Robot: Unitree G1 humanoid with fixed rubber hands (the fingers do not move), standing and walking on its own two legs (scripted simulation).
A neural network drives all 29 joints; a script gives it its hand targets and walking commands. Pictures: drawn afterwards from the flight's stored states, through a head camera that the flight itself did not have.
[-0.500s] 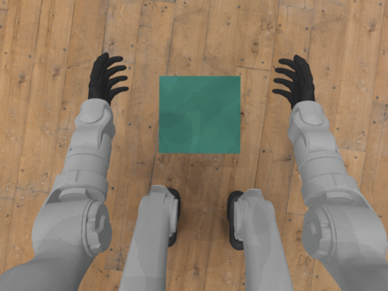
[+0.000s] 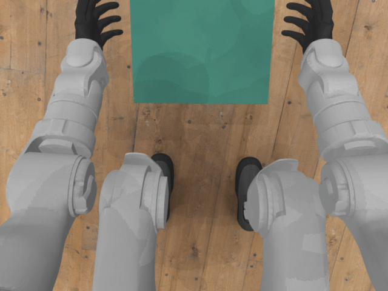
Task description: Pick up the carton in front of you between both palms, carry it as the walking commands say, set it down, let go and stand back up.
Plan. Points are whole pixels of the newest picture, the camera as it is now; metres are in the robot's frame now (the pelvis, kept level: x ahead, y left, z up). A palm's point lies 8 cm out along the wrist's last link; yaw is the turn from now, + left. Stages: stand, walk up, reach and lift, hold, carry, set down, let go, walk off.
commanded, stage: reach and lift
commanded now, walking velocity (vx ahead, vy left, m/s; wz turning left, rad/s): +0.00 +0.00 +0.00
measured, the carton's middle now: (200, 52) +0.51 +0.03 -0.26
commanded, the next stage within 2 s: none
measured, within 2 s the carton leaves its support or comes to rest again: leaves its support in 0.86 s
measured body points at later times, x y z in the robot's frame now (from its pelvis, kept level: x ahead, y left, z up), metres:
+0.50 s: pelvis +0.01 +0.00 -0.01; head +0.37 +0.01 +0.25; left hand +0.53 +0.20 -0.20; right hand +0.54 -0.15 -0.20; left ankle +0.13 +0.12 -0.35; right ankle +0.13 -0.13 -0.35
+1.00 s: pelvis +0.01 +0.00 -0.02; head +0.34 +0.02 +0.28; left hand +0.53 +0.18 -0.16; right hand +0.54 -0.13 -0.16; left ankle +0.13 +0.13 -0.35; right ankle +0.13 -0.13 -0.35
